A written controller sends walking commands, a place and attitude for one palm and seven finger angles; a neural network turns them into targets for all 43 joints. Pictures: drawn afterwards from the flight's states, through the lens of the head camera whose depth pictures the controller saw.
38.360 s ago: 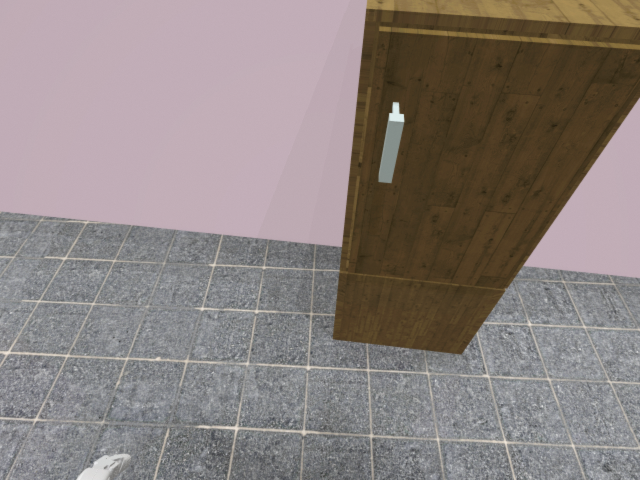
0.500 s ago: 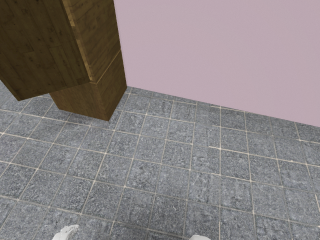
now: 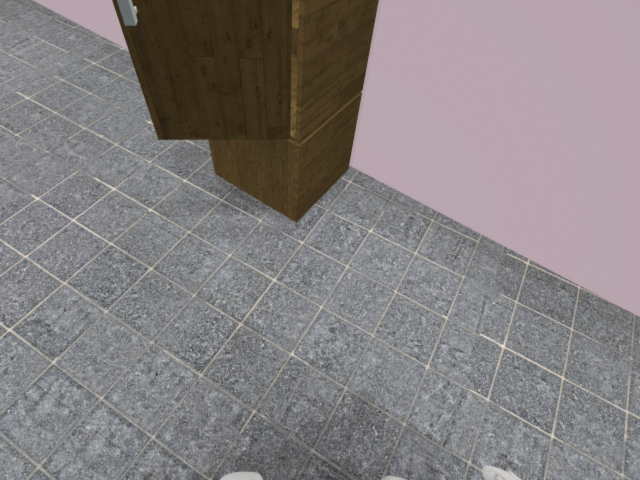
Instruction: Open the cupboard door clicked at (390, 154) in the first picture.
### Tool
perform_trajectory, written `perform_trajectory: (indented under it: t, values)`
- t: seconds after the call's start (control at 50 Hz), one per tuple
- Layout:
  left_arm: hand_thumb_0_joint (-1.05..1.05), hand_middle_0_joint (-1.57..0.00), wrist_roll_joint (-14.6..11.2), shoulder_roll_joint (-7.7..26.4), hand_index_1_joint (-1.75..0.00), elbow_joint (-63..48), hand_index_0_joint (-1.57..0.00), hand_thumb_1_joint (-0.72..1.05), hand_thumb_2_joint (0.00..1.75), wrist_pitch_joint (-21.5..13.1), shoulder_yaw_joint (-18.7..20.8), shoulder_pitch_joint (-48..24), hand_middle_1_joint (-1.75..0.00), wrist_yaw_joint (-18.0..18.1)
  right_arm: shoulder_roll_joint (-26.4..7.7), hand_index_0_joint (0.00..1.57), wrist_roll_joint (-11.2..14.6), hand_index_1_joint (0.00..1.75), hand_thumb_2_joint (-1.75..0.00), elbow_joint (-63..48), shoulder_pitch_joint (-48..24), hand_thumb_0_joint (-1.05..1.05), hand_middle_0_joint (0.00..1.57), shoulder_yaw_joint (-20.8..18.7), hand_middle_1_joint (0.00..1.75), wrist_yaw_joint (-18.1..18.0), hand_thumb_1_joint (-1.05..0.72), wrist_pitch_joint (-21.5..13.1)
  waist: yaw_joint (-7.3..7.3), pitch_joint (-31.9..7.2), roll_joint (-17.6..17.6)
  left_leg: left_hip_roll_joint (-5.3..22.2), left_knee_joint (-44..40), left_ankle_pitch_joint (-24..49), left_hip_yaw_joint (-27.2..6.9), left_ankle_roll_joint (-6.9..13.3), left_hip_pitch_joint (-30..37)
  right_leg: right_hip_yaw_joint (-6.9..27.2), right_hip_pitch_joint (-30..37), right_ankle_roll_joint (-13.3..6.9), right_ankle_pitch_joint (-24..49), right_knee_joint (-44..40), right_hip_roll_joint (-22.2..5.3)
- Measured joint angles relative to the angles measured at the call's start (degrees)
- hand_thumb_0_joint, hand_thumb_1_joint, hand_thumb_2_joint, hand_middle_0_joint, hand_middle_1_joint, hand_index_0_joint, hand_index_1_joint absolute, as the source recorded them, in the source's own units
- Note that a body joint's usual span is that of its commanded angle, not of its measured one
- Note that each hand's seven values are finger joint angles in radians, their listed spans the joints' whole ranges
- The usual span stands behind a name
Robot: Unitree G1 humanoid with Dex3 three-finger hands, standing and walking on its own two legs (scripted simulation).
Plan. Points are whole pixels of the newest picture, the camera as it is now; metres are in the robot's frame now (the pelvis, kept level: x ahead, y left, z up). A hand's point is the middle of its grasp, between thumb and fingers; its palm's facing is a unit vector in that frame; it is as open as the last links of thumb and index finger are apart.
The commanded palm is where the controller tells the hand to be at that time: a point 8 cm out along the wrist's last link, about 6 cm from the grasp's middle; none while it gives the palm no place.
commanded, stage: turn to face it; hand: left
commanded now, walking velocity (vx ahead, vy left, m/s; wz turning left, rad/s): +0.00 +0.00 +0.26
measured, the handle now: out of the picture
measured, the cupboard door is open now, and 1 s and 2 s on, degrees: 40 40 40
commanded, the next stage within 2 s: take the last steps up to it in 0.20 s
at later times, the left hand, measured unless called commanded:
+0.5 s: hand out of the picture +0.02 +0.16 -0.14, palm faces +0.20 -0.95 -0.23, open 7.3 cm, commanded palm none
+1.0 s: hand out of the picture +0.08 +0.29 -0.16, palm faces +0.27 -0.94 -0.19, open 7.4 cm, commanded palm none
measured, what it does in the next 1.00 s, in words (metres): walks ahead: right foot, then left foot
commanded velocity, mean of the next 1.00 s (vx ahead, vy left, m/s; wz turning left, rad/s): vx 0.22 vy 0.06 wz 0.12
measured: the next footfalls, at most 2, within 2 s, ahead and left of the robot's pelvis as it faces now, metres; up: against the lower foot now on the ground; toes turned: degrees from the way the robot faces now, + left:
right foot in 0.32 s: +0.05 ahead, -0.14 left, +0.00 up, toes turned +1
left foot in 0.78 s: +0.12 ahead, +0.19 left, +0.00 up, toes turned +20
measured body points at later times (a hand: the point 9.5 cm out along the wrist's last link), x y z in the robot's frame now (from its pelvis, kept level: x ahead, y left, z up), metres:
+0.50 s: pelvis +0.01 -0.03 +0.02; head +0.04 -0.05 +0.47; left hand +0.01 +0.21 -0.12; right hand +0.09 -0.27 -0.14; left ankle -0.02 +0.11 -0.64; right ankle +0.00 -0.14 -0.73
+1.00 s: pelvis +0.11 +0.10 +0.02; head +0.13 +0.12 +0.47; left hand +0.06 +0.34 -0.14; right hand +0.20 -0.12 -0.13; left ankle +0.08 +0.18 -0.73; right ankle +0.14 -0.02 -0.64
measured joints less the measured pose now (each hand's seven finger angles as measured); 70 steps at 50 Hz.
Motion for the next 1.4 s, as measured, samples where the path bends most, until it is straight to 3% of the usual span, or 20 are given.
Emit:
perform_trajectory:
  t: [0.06,0.12,0.2,0.28,0.32,0.38,0.44,0.52,0.64,0.76,0.8,0.84,0.88,0.94,1.06,1.22,1.3,1.36,1.4]
  values:
    - [0.01,-0.20,0.19,0.89,-0.30,1.23,-0.20,0.91,0.89,0.94,0.56,-0.83,-0.30,-0.01,0.81,0.20,-0.20,0.30,-0.89,-0.28,0.41,0.00,0.20,0.66,0.30,-0.97,-0.91,-0.46,0.10,-0.73,0.56,0.02,-2.77,0.88,-1.29,-0.55,0.85,3.15,-4.30,-0.01,2.21,8.61,2.24]
    - [0.01,-0.20,0.19,0.93,-0.30,1.18,-0.20,0.91,0.89,0.60,0.64,-1.48,-0.30,-0.32,1.11,0.20,-0.20,0.30,-0.89,0.24,0.86,0.00,0.20,1.14,0.30,-1.51,-0.91,-0.66,0.36,-1.16,1.63,-0.16,-6.10,2.99,-2.25,-0.46,2.04,4.60,-5.91,0.10,5.32,9.69,3.36]
    - [0.01,-0.20,0.09,0.28,-0.30,0.71,-0.20,0.91,0.89,0.16,0.27,-2.11,-0.30,-0.36,1.41,0.20,-0.30,0.30,-0.89,1.15,1.78,0.00,0.20,1.39,0.30,-1.56,-0.91,-0.48,0.11,-1.72,3.13,-0.33,-8.09,4.31,-3.51,-0.74,2.69,4.84,-4.04,0.07,5.52,2.53,4.49]
    - [0.01,-0.20,-0.09,-0.82,-0.30,0.34,-0.20,0.91,0.89,-0.67,-0.24,-2.54,-0.30,-0.29,1.49,0.20,-0.29,0.30,-0.89,2.25,2.80,0.00,0.20,1.23,0.30,-1.33,-0.90,0.14,-0.52,-2.12,4.33,-0.64,-6.65,3.87,-4.76,-1.69,1.83,4.08,1.36,-0.35,8.43,-10.08,6.02]
    - [0.01,-0.20,0.01,-1.26,-0.30,0.14,-0.20,0.91,0.89,-1.76,-0.55,-2.02,-0.30,-0.17,1.42,0.20,0.13,0.30,-0.89,2.77,3.52,0.00,0.20,0.99,0.30,-1.18,-0.90,0.46,-0.43,-2.75,4.25,-1.30,-3.80,2.52,-4.92,-2.45,0.31,3.97,5.00,-1.39,13.07,-18.52,6.07]
    - [0.01,-0.20,0.41,-3.38,-0.30,0.76,-0.20,0.91,0.89,-2.58,-1.29,-1.52,-0.30,-0.12,0.36,0.20,0.26,0.30,-0.89,3.85,4.07,0.01,0.20,0.16,0.30,-0.77,-0.91,1.61,-0.83,-2.45,6.17,-1.66,9.45,-7.84,-5.73,-3.11,-3.96,2.21,6.09,-4.21,12.06,-18.35,6.21]
    - [0.01,-0.20,0.23,-4.98,-0.30,1.05,-0.20,0.91,0.89,-3.39,-1.48,0.24,-0.30,-0.26,-0.41,0.20,-0.16,0.30,-0.89,5.15,4.79,0.01,0.20,-0.51,0.30,0.01,-0.91,2.03,-0.71,-2.65,6.23,-1.15,23.14,-5.12,-4.77,-3.87,-8.36,0.99,8.84,-4.40,13.34,-22.53,5.64]
    - [0.01,-0.21,0.17,-5.93,-0.30,2.56,-0.20,0.92,0.89,-4.90,-1.26,2.87,-0.30,-0.16,-0.90,0.20,-0.29,0.30,-0.89,6.22,5.75,0.01,0.20,-1.02,0.30,0.68,-0.91,1.69,-0.63,-3.07,5.40,0.99,27.09,-0.05,-3.76,-5.15,-10.74,-0.63,12.20,-3.92,15.44,-28.13,4.73]
    - [0.01,-0.21,0.68,-5.93,-0.30,5.72,-0.20,0.92,0.89,-6.02,-0.93,6.80,-0.30,-0.44,-1.03,0.19,-0.20,0.30,-0.89,6.94,5.06,0.01,0.20,-1.06,0.30,1.16,-0.91,1.67,0.98,-3.06,3.94,3.39,17.55,0.74,-1.74,-5.82,-10.21,-3.01,15.94,-2.11,15.34,-31.55,2.35]
    - [0.01,-0.21,1.05,-4.55,-0.30,9.26,-0.20,0.91,0.89,-5.15,-0.35,10.62,-0.30,-0.85,0.12,0.19,0.00,0.30,-0.90,5.16,1.85,0.01,0.20,-0.10,0.30,1.71,-0.91,-0.49,3.06,-2.74,1.83,2.92,-0.30,0.73,1.44,-4.14,-4.17,-3.61,17.07,1.36,11.19,-27.91,-0.95]
    - [0.01,-0.21,0.78,-4.39,-0.30,10.20,-0.20,0.91,0.89,-4.32,-0.28,11.90,-0.30,-1.13,0.08,0.19,-0.19,0.30,-0.89,3.82,1.45,0.01,0.20,0.12,0.30,1.44,-0.91,-2.41,2.64,-3.18,2.46,2.63,-4.43,4.75,1.97,-2.46,-1.88,-3.15,14.69,0.67,6.78,-20.36,-1.67]
    - [0.01,-0.20,0.61,-3.63,-0.30,10.98,-0.20,0.91,0.89,-2.81,-0.22,10.97,-0.30,-1.09,1.33,0.19,-0.39,0.30,-0.89,3.24,1.14,0.01,0.20,0.29,0.30,0.35,-0.91,-3.75,2.32,-2.52,1.61,1.81,-0.95,3.88,2.90,-0.64,-2.02,1.05,8.62,-1.44,1.59,-5.01,-1.23]
    - [0.01,-0.20,0.63,-2.93,-0.30,10.91,-0.20,0.91,0.89,-2.19,-0.08,9.41,-0.30,-0.97,2.67,0.20,-0.50,0.30,-0.89,3.15,2.22,0.00,0.20,0.89,0.30,-0.37,-0.91,-4.25,2.02,-2.78,1.13,1.25,-2.07,1.60,3.75,0.17,0.04,2.86,1.93,-3.12,2.67,7.81,0.30]
    - [0.01,-0.20,0.80,-2.54,-0.30,9.39,-0.20,0.91,0.89,-2.50,0.21,5.96,-0.30,-1.22,3.77,0.20,-0.16,0.30,-0.89,3.94,4.83,0.00,0.20,0.78,0.30,-1.73,-0.93,-4.87,1.39,-3.12,1.20,0.15,-7.71,2.58,4.47,0.38,4.39,2.71,-5.65,-3.73,9.00,14.85,1.61]
    - [0.01,-0.20,0.62,-2.93,-0.29,5.23,-0.20,0.91,0.89,-3.31,0.27,-1.16,-0.30,-1.60,3.00,0.20,-0.08,0.30,-0.89,7.75,11.06,-0.01,0.20,1.11,0.30,-2.20,-0.94,-5.66,-0.05,-3.73,1.67,-2.12,-17.12,4.02,5.29,1.31,12.35,2.87,-12.80,-3.21,17.59,8.77,2.76]
    - [0.01,-0.20,0.41,-3.93,-0.29,2.31,-0.20,0.91,0.89,-2.97,-0.46,-8.09,-0.30,-2.04,3.86,0.20,-0.69,0.30,-0.89,12.22,18.08,0.00,0.20,1.84,0.30,-2.07,-0.92,-4.90,-3.32,-3.14,3.12,-2.06,-18.70,-0.83,5.96,-0.09,19.03,2.20,-9.17,-4.32,19.42,-8.62,3.63]
    - [0.01,-0.20,0.49,-4.19,-0.30,1.28,-0.20,0.91,0.89,-4.23,-0.84,-9.35,-0.30,-2.27,4.49,0.20,-0.61,0.30,-0.89,13.84,20.70,0.00,0.20,2.21,0.30,-1.88,-0.91,-4.50,-4.34,-2.58,4.21,0.23,-11.66,-7.34,6.18,-1.94,19.16,0.82,-2.43,-6.28,19.02,-16.98,5.76]
    - [0.01,-0.20,0.15,-4.80,-0.30,1.31,-0.20,0.91,0.89,-6.46,-0.80,-9.12,-0.30,-1.74,4.98,0.20,0.38,0.30,-0.89,14.74,19.29,0.01,0.20,2.09,0.30,-1.49,-0.91,-3.30,-4.10,-0.80,4.76,2.17,13.83,-11.91,2.53,-1.89,9.39,-0.31,-0.54,-7.53,15.34,-14.75,6.93]
    - [0.00,-0.20,-0.15,-5.51,-0.30,1.81,-0.20,0.91,0.89,-6.67,-0.92,-7.44,-0.30,-1.08,4.81,0.20,0.49,0.30,-0.89,14.28,17.41,0.01,0.20,1.65,0.30,-1.39,-0.91,-2.75,-3.59,-0.46,4.81,2.47,26.16,-9.59,0.23,-1.98,2.20,-0.75,2.39,-7.35,14.83,-17.20,7.38]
